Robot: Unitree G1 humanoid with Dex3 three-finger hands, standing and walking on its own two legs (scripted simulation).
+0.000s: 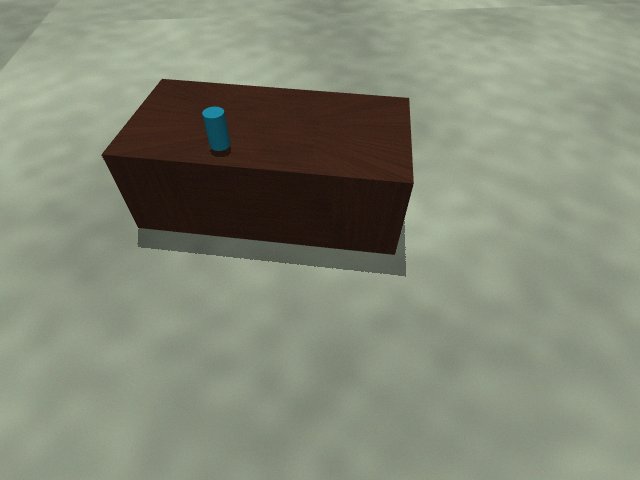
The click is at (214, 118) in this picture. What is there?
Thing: squat round
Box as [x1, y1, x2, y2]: [202, 107, 229, 150]
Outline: 209,107 203,110 202,112 209,144 211,148 215,150 221,150 228,147 229,145 224,113 220,107
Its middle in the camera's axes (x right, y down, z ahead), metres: -0.37 -0.40 +1.38
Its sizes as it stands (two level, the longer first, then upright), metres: 0.075 0.075 0.134
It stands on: a support 0.39 m high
